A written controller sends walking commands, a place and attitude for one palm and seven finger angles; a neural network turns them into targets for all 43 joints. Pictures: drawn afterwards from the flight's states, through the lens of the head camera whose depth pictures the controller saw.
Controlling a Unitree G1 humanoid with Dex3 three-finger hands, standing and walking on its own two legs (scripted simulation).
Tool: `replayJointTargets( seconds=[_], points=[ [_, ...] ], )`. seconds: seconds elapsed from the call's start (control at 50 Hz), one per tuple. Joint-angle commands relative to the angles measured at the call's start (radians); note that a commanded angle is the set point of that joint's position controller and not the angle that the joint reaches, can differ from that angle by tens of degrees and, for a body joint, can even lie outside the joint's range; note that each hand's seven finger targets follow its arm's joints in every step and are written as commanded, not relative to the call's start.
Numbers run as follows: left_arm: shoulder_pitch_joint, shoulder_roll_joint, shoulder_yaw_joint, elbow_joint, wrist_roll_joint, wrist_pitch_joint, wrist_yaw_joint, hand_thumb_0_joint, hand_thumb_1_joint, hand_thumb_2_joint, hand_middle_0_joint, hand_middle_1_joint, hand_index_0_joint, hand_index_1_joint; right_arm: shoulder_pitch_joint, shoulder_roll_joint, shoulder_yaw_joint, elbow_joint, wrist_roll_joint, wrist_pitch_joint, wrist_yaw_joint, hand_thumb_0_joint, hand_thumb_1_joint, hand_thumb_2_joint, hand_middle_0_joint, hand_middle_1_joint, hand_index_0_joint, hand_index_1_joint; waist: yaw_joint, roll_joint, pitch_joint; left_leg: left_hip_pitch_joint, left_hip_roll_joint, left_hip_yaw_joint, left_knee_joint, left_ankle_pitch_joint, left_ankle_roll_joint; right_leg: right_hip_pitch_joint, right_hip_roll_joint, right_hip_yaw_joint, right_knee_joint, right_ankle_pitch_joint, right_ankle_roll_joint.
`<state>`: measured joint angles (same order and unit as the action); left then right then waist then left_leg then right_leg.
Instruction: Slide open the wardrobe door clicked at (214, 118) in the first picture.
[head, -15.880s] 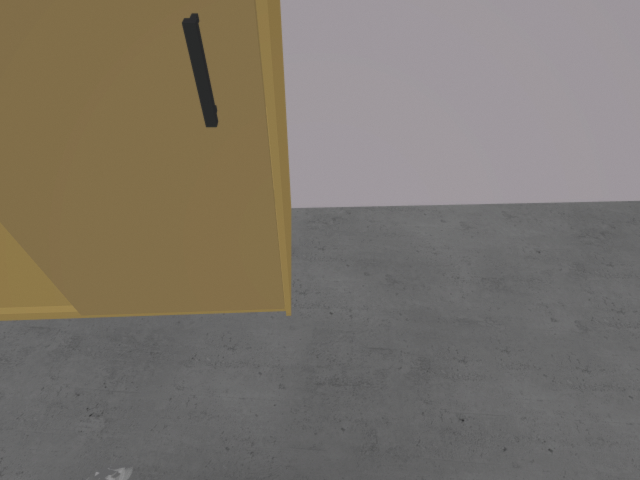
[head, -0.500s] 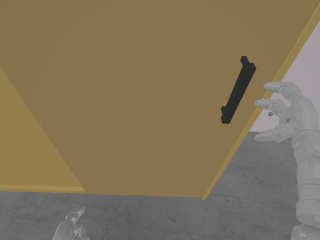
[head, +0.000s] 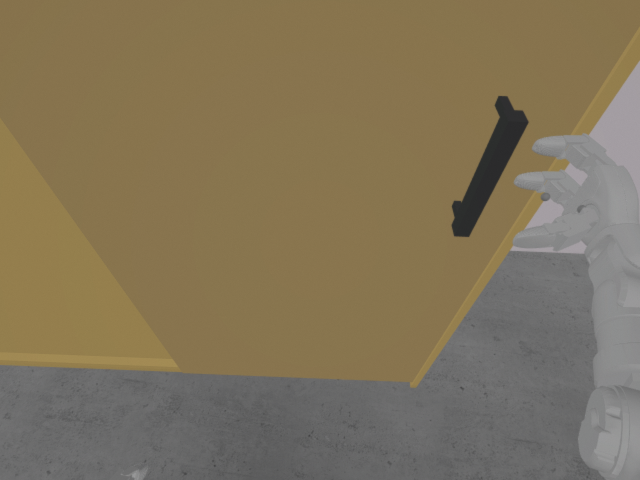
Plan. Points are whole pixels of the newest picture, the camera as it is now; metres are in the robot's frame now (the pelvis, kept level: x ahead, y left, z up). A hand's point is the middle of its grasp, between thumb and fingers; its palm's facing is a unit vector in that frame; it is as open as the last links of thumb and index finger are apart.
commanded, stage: move the hooked fingers beside the handle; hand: right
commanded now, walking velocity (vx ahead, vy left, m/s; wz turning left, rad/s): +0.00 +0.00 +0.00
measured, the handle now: (480, 172) +0.47 -0.15 +0.15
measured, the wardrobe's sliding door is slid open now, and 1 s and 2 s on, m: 0.00 0.00 0.00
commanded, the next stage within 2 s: none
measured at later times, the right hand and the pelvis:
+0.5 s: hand (546, 197) +0.43 -0.22 +0.15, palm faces -0.03 +1.00 -0.02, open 13.5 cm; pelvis -0.01 +0.00 +0.00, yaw -1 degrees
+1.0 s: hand (543, 197) +0.43 -0.22 +0.15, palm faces +0.00 +1.00 -0.02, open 13.5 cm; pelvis -0.01 +0.00 -0.01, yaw -2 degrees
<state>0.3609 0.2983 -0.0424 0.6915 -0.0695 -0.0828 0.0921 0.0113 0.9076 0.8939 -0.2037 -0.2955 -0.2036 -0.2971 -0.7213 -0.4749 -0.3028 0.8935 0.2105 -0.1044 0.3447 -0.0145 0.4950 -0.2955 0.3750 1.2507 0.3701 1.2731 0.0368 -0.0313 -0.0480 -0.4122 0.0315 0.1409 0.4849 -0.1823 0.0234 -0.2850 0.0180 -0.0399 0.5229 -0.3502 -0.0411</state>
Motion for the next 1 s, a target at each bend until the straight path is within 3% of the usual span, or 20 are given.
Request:
replayJointTargets(
  seconds=[0.0,0.08,0.14,0.22,0.24,0.3,0.32,0.38,0.42,0.52,0.6,0.62,0.72,0.76,0.8,0.84,0.88,0.92,0.94,0.98],
  points=[
    [0.019,0.138,0.053,-0.098,0.002,-0.047,0.003,0.000,0.900,0.900,-0.200,-0.300,-0.200,-0.300,-0.532,-0.144,0.025,-0.227,0.030,-0.091,0.008,0.000,0.500,-0.300,0.300,1.200,0.300,1.200,0.059,-0.012,-0.316,0.208,-0.009,-0.093,-0.004,0.226,0.017,0.050,-0.035,0.084,-0.065,0.375,0.031],
    [0.021,0.146,0.047,-0.078,-0.002,-0.047,0.009,0.000,0.900,0.900,-0.200,-0.300,-0.200,-0.300,-0.618,-0.186,0.005,-0.152,0.024,-0.102,0.010,0.000,0.500,-0.300,0.300,1.200,0.300,1.200,0.077,-0.004,-0.251,0.166,-0.007,-0.099,-0.013,0.131,0.014,-0.012,-0.029,0.086,-0.075,0.233,0.021],
    [0.024,0.140,0.045,-0.083,0.000,-0.052,0.006,0.000,0.900,0.900,-0.200,-0.300,-0.200,-0.300,-0.621,-0.176,0.012,-0.152,0.017,-0.112,0.010,0.000,0.500,-0.300,0.300,1.200,0.300,1.200,0.070,-0.066,-0.295,0.163,-0.005,-0.100,-0.002,0.146,0.018,0.021,-0.027,0.090,-0.066,0.267,0.029],
    [0.031,0.147,0.043,-0.080,0.000,-0.050,0.004,0.000,0.900,0.900,-0.200,-0.300,-0.200,-0.300,-0.609,-0.185,0.001,-0.099,0.024,-0.116,0.015,0.000,0.500,-0.300,0.300,1.200,0.300,1.200,0.074,0.016,-0.271,0.166,-0.008,-0.098,0.001,0.136,0.013,-0.022,-0.031,0.092,-0.065,0.244,0.024],
    [0.026,0.144,0.042,-0.081,0.000,-0.051,0.004,0.000,0.900,0.900,-0.200,-0.300,-0.200,-0.300,-0.640,-0.176,0.013,-0.107,0.024,-0.120,0.017,0.000,0.500,-0.300,0.300,1.200,0.300,1.200,0.078,-0.021,-0.273,0.161,-0.006,-0.103,0.001,0.135,0.013,-0.021,-0.027,0.086,-0.062,0.235,0.022],
    [0.031,0.144,0.046,-0.087,0.003,-0.052,0.001,0.000,0.900,0.900,-0.200,-0.300,-0.200,-0.300,-0.626,-0.169,0.018,-0.123,0.024,-0.127,0.020,0.000,0.500,-0.300,0.300,1.200,0.300,1.200,0.071,-0.043,-0.303,0.157,-0.005,-0.099,0.011,0.149,0.018,0.004,-0.029,0.090,-0.052,0.274,0.029],
    [0.033,0.145,0.044,-0.089,0.001,-0.052,0.001,0.000,0.900,0.900,-0.200,-0.300,-0.200,-0.300,-0.618,-0.187,0.001,-0.127,0.022,-0.128,0.020,0.000,0.500,-0.300,0.300,1.200,0.300,1.200,0.065,-0.034,-0.316,0.160,-0.008,-0.098,0.014,0.154,0.018,0.009,-0.030,0.097,-0.053,0.283,0.033],
    [0.032,0.145,0.042,-0.082,-0.001,-0.053,0.003,0.000,0.900,0.900,-0.200,-0.300,-0.200,-0.300,-0.653,-0.156,0.028,-0.090,0.026,-0.119,0.021,0.000,0.500,-0.300,0.300,1.200,0.300,1.200,0.087,-0.019,-0.261,0.124,-0.008,-0.097,0.008,0.121,0.014,-0.024,-0.029,0.095,-0.054,0.231,0.029],
    [0.039,0.148,0.043,-0.086,0.002,-0.050,0.001,0.000,0.900,0.900,-0.200,-0.300,-0.200,-0.300,-0.638,-0.182,0.004,-0.087,0.025,-0.121,0.021,0.000,0.500,-0.300,0.300,1.200,0.300,1.200,0.075,-0.011,-0.290,0.152,-0.008,-0.100,0.014,0.131,0.014,-0.032,-0.027,0.094,-0.051,0.242,0.026],
    [0.043,0.148,0.042,-0.081,-0.001,-0.048,0.002,0.000,0.900,0.900,-0.200,-0.300,-0.200,-0.300,-0.685,-0.150,0.041,-0.069,0.024,-0.113,0.018,0.000,0.500,-0.300,0.300,1.200,0.300,1.200,0.099,-0.020,-0.251,0.092,-0.009,-0.095,0.011,0.083,0.012,-0.039,-0.028,0.102,-0.048,0.194,0.028],
    [0.054,0.148,0.046,-0.077,0.004,-0.052,-0.001,0.000,0.900,0.900,-0.200,-0.300,-0.200,-0.300,-0.700,-0.115,0.066,-0.060,0.022,-0.113,0.010,0.000,0.500,-0.300,0.300,1.200,0.300,1.200,0.104,-0.022,-0.281,0.076,-0.008,-0.091,0.025,0.087,0.014,-0.022,-0.029,0.107,-0.033,0.216,0.030],
    [0.057,0.149,0.044,-0.071,0.003,-0.052,-0.001,0.000,0.900,0.900,-0.200,-0.300,-0.200,-0.300,-0.716,-0.134,0.052,-0.057,0.020,-0.114,0.008,0.000,0.500,-0.300,0.300,1.200,0.300,1.200,0.106,-0.024,-0.276,0.075,-0.010,-0.093,0.023,0.092,0.013,-0.026,-0.028,0.109,-0.033,0.217,0.032],
    [0.060,0.144,0.046,-0.070,0.005,-0.055,-0.008,0.000,0.900,0.900,-0.200,-0.300,-0.200,-0.300,-0.730,-0.065,0.106,-0.085,0.019,-0.126,0.007,0.000,0.500,-0.300,0.300,1.200,0.300,1.200,0.112,-0.056,-0.308,0.046,-0.012,-0.087,0.034,0.097,0.015,0.018,-0.029,0.119,-0.023,0.249,0.041],
    [0.061,0.147,0.047,-0.063,0.007,-0.056,-0.009,0.000,0.900,0.900,-0.200,-0.300,-0.200,-0.300,-0.716,-0.092,0.076,-0.055,0.022,-0.127,0.003,0.000,0.500,-0.300,0.300,1.200,0.300,1.200,0.107,-0.015,-0.295,0.062,-0.012,-0.089,0.032,0.088,0.013,-0.014,-0.028,0.118,-0.022,0.222,0.037],
    [0.056,0.148,0.048,-0.070,0.005,-0.053,-0.009,0.000,0.900,0.900,-0.200,-0.300,-0.200,-0.300,-0.712,-0.085,0.091,-0.077,0.024,-0.134,0.009,0.000,0.500,-0.300,0.300,1.200,0.300,1.200,0.105,-0.007,-0.300,0.082,-0.010,-0.091,0.034,0.090,0.014,-0.025,-0.029,0.110,-0.022,0.215,0.029],
    [0.049,0.145,0.045,-0.073,0.004,-0.056,-0.010,0.000,0.900,0.900,-0.200,-0.300,-0.200,-0.300,-0.718,-0.074,0.100,-0.095,0.021,-0.138,0.013,0.000,0.500,-0.300,0.300,1.200,0.300,1.200,0.098,-0.069,-0.302,0.059,-0.011,-0.088,0.037,0.086,0.018,0.004,-0.028,0.120,-0.026,0.226,0.041],
    [0.048,0.143,0.044,-0.069,0.004,-0.060,-0.010,0.000,0.900,0.900,-0.200,-0.300,-0.200,-0.300,-0.719,-0.050,0.113,-0.092,0.029,-0.134,0.011,0.000,0.500,-0.300,0.300,1.200,0.300,1.200,0.104,-0.059,-0.292,0.042,-0.012,-0.087,0.034,0.079,0.017,0.009,-0.029,0.121,-0.023,0.218,0.040],
    [0.053,0.147,0.044,-0.068,0.002,-0.057,-0.009,0.000,0.900,0.900,-0.200,-0.300,-0.200,-0.300,-0.712,-0.078,0.094,-0.079,0.027,-0.130,0.009,0.000,0.500,-0.300,0.300,1.200,0.300,1.200,0.105,-0.018,-0.283,0.063,-0.014,-0.088,0.031,0.077,0.014,-0.016,-0.028,0.117,-0.026,0.205,0.032],
    [0.048,0.146,0.042,-0.066,0.002,-0.058,-0.007,0.000,0.900,0.900,-0.200,-0.300,-0.200,-0.300,-0.738,-0.060,0.116,-0.080,0.025,-0.127,0.010,0.000,0.500,-0.300,0.300,1.200,0.300,1.200,0.117,-0.028,-0.272,0.053,-0.012,-0.090,0.029,0.073,0.013,-0.022,-0.027,0.115,-0.027,0.189,0.031],
    [0.051,0.144,0.044,-0.064,0.002,-0.062,-0.007,0.000,0.900,0.900,-0.200,-0.300,-0.200,-0.300,-0.743,-0.056,0.116,-0.086,0.025,-0.128,0.009,0.000,0.500,-0.300,0.300,1.200,0.300,1.200,0.113,-0.047,-0.276,0.048,-0.011,-0.088,0.032,0.072,0.016,-0.012,-0.026,0.120,-0.027,0.194,0.035]
  ],
)
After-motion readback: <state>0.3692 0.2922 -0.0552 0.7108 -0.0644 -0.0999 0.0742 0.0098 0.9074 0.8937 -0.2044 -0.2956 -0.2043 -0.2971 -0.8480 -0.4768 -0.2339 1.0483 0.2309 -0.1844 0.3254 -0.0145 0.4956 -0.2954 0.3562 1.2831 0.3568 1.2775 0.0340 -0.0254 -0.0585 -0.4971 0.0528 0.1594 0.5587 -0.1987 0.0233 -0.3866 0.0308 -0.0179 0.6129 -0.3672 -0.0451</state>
